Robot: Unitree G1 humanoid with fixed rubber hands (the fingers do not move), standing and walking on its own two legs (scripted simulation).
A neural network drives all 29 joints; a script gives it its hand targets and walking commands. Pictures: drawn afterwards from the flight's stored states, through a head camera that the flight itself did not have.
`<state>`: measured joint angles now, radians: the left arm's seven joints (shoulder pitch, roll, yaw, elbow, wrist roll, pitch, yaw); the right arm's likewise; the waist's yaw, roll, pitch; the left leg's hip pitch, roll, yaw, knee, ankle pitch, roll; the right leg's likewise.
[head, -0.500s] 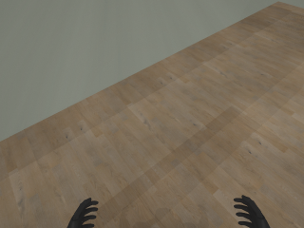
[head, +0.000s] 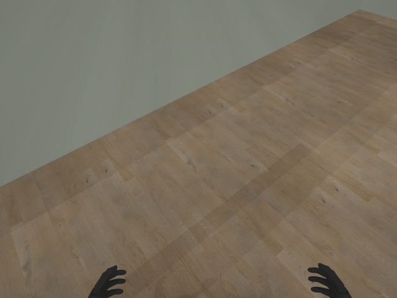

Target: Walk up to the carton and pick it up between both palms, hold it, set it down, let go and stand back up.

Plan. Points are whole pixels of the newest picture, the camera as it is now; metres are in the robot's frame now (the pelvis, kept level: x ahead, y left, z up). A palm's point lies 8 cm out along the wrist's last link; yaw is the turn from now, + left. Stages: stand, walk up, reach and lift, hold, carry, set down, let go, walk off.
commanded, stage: stand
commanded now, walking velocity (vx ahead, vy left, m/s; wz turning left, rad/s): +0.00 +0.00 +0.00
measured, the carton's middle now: out of the picture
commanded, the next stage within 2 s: walk up in 0.52 s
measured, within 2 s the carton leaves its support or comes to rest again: neither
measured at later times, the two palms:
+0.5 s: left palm out of the picture +0.11 +0.25 -0.09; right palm out of the picture +0.12 -0.24 -0.09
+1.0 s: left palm (139, 260) +0.21 +0.17 -0.08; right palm out of the picture +0.01 -0.36 -0.10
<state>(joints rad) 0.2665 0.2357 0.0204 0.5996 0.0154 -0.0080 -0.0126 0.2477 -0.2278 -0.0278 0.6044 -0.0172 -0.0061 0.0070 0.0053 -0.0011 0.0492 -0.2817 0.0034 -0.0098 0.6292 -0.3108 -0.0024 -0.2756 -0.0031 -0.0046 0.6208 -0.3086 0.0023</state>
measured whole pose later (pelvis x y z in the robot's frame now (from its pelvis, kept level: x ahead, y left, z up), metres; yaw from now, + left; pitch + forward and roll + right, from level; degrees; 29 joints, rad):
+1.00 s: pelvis +0.00 -0.05 +0.00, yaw -20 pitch -4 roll +2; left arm 0.23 0.32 0.08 0.64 0.07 0.05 -0.14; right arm 0.23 -0.32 -0.09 0.74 -0.07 -0.06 -0.04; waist -0.01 0.00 0.08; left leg -0.12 0.19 0.29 0.60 -0.37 -0.04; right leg -0.48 -0.17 0.00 0.82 -0.31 0.01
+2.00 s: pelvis +0.00 -0.37 -0.02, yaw -68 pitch -3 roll +0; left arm 0.27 0.28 0.05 0.73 0.02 -0.01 -0.06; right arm 0.36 -0.35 -0.08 0.71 -0.03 -0.02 0.00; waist 0.02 0.08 0.05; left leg -0.36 0.19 0.09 1.20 -0.53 0.05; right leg -0.36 0.00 -0.02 0.78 -0.37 -0.03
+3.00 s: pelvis -0.11 -0.86 +0.01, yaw -90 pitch -2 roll +1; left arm 0.39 0.25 0.05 0.70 0.06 -0.06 -0.01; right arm 0.34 -0.30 -0.04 0.62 -0.02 -0.02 0.02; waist 0.05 0.07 0.07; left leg -0.58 0.07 0.02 1.04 -0.29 0.00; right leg -0.19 0.02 -0.07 0.54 -0.32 -0.07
